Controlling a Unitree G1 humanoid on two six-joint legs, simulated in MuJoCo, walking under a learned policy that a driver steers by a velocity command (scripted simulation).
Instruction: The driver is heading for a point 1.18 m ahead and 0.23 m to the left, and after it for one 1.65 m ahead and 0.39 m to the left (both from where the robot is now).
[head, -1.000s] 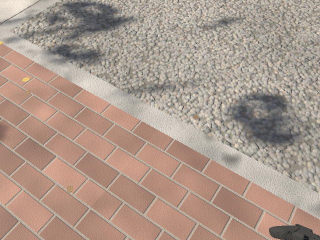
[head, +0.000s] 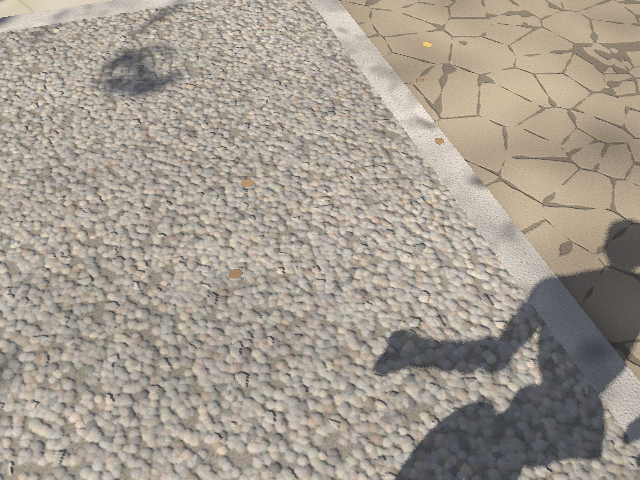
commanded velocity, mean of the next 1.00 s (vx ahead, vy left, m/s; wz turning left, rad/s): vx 1.00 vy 0.00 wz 0.50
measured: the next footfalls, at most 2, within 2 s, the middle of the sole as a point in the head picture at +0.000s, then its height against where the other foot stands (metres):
right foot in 0.22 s outside the picture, level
left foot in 0.66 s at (261, 347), level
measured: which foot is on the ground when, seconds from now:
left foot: down 0.00-0.22, up 0.24-0.64, down 0.66-1.00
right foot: up 0.00-0.20, down 0.22-0.66, up 0.68-1.00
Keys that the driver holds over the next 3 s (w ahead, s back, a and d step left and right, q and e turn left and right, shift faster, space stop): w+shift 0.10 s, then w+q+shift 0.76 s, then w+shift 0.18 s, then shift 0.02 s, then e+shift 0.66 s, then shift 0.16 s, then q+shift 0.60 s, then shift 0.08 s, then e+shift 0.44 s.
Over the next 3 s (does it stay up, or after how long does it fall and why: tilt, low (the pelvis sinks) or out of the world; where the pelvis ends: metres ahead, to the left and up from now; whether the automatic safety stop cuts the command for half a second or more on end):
stays up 1.25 0.26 0.00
